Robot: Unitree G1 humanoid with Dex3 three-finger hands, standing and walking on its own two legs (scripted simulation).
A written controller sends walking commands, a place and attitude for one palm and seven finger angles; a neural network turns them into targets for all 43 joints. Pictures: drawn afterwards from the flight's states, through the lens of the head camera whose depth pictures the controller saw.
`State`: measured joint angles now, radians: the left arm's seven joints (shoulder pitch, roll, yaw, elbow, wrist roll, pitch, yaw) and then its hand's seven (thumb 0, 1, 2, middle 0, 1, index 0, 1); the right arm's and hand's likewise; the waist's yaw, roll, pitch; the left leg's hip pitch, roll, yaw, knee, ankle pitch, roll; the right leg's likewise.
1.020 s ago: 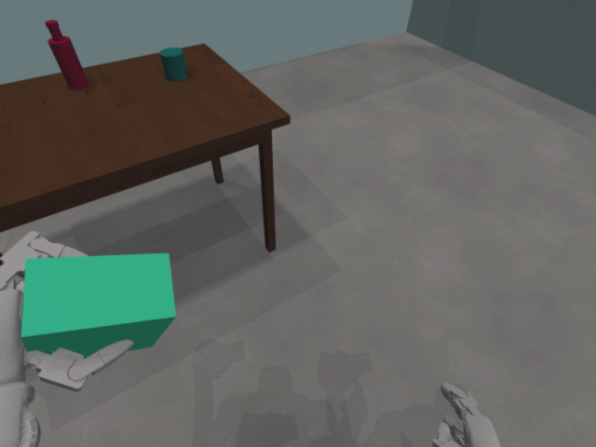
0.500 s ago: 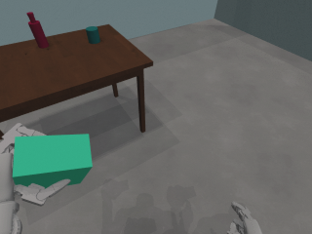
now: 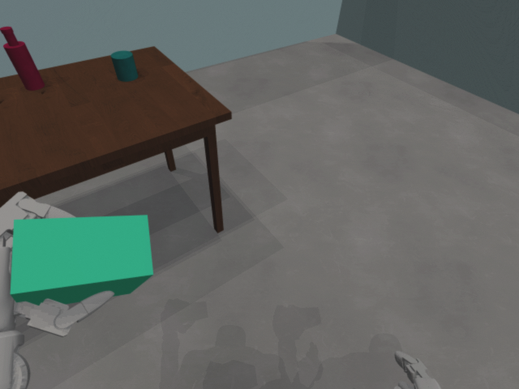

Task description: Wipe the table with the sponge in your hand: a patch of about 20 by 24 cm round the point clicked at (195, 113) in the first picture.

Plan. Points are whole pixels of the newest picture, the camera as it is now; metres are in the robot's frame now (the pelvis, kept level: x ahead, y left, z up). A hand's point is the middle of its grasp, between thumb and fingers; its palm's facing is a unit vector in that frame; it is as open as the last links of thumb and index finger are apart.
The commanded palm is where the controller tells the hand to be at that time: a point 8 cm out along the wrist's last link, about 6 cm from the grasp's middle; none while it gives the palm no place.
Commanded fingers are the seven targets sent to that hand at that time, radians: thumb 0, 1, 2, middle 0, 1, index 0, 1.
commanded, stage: walk to a spot facing it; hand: left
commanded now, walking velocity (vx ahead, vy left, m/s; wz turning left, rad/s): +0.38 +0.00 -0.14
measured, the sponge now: (102, 262) +0.22 +0.20 +0.16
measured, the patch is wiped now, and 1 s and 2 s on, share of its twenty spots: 0.00 0.00 0.00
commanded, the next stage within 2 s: turn to face it in 0.60 s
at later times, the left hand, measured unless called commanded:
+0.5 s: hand (182, 172) +0.36 +0.14 +0.18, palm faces +0.30 -0.81 -0.51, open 10.7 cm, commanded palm +0.30 +0.20 +0.19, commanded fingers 0.00 0.10 1.30 -1.20 -1.60 -1.20 -1.60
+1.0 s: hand (168, 147) +0.39 +0.16 +0.20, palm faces +0.52 -0.73 -0.44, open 10.7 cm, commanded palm +0.34 +0.20 +0.19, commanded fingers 0.00 0.10 1.30 -1.20 -1.60 -1.20 -1.60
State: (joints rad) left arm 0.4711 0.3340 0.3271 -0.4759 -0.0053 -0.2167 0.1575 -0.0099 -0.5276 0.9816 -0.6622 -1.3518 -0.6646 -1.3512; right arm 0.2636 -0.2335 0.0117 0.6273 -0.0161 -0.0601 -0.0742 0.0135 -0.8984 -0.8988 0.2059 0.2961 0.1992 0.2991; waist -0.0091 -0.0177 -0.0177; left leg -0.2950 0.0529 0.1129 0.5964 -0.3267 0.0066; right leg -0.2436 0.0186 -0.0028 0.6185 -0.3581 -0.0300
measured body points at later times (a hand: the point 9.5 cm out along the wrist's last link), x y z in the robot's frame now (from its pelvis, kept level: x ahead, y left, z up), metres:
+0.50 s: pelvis +0.13 -0.08 +0.00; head +0.17 -0.10 +0.45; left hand +0.34 +0.18 +0.20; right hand +0.26 -0.33 -0.11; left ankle +0.11 +0.06 -0.63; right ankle +0.15 -0.15 -0.73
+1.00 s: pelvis +0.22 -0.10 +0.00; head +0.24 -0.10 +0.45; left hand +0.35 +0.19 +0.22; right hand +0.43 -0.26 -0.09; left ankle +0.28 +0.04 -0.73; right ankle +0.24 -0.24 -0.71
